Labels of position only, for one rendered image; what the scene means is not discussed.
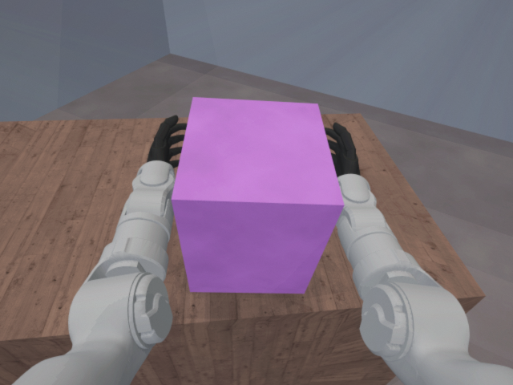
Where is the robot left upper arm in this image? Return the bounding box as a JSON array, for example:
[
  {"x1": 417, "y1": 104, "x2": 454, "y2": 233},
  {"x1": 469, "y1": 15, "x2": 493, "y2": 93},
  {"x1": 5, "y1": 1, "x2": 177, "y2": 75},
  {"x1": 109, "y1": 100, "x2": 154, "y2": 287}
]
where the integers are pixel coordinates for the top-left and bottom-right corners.
[{"x1": 12, "y1": 272, "x2": 173, "y2": 385}]

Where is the pedestal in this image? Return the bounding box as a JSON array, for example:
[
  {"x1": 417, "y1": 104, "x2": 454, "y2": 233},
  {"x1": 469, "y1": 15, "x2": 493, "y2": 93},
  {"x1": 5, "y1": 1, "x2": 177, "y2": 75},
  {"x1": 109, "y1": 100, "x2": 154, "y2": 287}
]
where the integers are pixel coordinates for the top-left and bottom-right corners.
[{"x1": 0, "y1": 113, "x2": 486, "y2": 385}]

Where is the robot right upper arm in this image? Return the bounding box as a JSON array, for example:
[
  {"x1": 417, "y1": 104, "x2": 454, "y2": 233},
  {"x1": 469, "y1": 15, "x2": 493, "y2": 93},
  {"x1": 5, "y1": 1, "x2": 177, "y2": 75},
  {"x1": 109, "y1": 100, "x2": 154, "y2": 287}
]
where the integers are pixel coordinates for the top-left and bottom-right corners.
[{"x1": 360, "y1": 281, "x2": 513, "y2": 385}]

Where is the robot right forearm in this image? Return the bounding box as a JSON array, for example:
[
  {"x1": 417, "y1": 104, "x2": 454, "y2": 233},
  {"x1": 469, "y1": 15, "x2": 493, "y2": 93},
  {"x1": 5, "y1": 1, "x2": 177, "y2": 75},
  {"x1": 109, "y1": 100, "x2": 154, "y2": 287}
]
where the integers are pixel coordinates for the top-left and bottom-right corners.
[{"x1": 336, "y1": 174, "x2": 470, "y2": 339}]

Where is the robot left hand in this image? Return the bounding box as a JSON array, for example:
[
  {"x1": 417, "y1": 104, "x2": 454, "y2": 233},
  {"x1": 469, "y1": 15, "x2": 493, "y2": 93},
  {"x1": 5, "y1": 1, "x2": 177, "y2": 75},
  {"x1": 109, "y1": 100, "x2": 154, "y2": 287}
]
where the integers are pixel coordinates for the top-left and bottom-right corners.
[{"x1": 147, "y1": 115, "x2": 187, "y2": 168}]

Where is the robot right hand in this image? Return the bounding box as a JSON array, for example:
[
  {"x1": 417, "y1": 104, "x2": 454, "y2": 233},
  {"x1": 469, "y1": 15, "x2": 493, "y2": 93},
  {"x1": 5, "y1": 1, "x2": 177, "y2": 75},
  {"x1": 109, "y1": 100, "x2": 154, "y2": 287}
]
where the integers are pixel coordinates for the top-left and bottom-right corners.
[{"x1": 324, "y1": 123, "x2": 360, "y2": 177}]

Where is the robot left forearm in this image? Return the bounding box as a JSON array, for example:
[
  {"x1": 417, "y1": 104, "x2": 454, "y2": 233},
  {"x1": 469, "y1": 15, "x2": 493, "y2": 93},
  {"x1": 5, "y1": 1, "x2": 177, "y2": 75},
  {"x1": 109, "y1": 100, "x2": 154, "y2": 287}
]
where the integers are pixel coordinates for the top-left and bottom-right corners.
[{"x1": 68, "y1": 160, "x2": 176, "y2": 342}]

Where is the carton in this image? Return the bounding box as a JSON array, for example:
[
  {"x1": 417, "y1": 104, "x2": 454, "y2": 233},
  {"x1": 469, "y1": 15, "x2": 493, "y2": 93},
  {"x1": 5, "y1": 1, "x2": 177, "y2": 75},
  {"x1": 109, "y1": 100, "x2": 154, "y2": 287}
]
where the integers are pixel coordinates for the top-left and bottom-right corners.
[{"x1": 172, "y1": 97, "x2": 344, "y2": 294}]

